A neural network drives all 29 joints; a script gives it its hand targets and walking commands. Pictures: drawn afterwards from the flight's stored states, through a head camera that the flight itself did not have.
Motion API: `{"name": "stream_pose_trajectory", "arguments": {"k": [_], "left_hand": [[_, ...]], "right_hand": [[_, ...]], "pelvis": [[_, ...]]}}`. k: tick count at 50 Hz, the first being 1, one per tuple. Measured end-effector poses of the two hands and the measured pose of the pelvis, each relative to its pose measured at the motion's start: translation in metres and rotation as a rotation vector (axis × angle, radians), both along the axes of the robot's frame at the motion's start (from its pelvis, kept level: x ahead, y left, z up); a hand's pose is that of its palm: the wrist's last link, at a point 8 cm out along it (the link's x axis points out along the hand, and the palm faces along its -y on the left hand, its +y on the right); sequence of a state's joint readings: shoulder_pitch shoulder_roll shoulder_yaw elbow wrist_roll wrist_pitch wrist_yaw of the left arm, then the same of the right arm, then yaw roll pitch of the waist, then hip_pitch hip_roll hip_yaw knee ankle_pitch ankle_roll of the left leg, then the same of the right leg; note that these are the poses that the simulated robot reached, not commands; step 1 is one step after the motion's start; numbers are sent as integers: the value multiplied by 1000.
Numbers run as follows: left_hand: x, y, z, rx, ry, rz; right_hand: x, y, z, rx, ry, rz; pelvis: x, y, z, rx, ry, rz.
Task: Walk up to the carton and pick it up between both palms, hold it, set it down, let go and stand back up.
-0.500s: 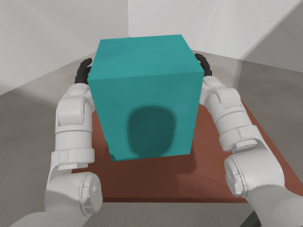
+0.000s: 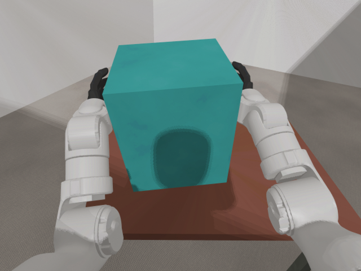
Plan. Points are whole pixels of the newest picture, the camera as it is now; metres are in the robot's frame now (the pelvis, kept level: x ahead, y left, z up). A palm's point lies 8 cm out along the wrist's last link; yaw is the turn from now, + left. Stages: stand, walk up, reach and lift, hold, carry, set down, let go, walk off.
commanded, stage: hold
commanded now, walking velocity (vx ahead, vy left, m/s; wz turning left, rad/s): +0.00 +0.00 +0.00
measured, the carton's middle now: (174, 115) +0.37 +0.00 +0.21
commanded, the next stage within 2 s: none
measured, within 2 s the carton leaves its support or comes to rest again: neither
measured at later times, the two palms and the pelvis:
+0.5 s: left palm (100, 103) +0.37 +0.15 +0.24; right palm (242, 94) +0.38 -0.15 +0.26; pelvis +0.00 +0.00 +0.00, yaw +0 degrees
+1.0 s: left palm (98, 106) +0.36 +0.16 +0.24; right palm (241, 98) +0.38 -0.14 +0.25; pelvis +0.00 +0.00 +0.00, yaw +0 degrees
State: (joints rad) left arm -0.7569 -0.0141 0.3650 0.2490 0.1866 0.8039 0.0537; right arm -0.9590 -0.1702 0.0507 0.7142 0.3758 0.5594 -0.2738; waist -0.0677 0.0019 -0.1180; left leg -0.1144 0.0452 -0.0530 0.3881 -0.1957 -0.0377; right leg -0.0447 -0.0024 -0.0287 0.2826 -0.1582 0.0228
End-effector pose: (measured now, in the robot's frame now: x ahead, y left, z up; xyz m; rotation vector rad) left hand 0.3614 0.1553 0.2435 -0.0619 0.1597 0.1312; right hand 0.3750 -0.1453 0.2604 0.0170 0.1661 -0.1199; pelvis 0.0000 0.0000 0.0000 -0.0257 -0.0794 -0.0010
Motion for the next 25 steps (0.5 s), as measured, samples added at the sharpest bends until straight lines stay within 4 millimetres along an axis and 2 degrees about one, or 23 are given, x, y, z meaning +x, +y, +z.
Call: {"name": "stream_pose_trajectory", "arguments": {"k": [14,25], "left_hand": [[1,0,-1,-1,15,-5],[11,-1,-2,6,16,-8]], "right_hand": [[0,0,0,-7,16,-3],[9,-1,-1,-10,19,-5]], "pelvis": [[-3,-2,0,1,13,-1],[2,-1,0,0,23,0]]}}
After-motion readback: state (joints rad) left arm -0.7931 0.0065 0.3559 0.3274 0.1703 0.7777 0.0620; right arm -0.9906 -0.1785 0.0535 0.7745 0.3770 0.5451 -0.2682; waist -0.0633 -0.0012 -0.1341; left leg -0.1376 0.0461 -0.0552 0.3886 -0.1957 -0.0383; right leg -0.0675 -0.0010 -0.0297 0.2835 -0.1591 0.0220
